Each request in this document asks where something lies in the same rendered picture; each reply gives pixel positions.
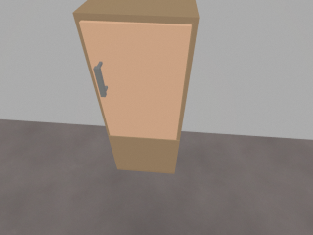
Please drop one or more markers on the cupboard door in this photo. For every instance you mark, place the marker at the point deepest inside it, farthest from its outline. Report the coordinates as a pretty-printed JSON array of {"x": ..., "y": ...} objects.
[{"x": 144, "y": 67}]

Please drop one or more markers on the handle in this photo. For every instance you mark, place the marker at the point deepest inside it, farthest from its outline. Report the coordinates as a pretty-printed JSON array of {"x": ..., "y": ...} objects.
[{"x": 99, "y": 78}]

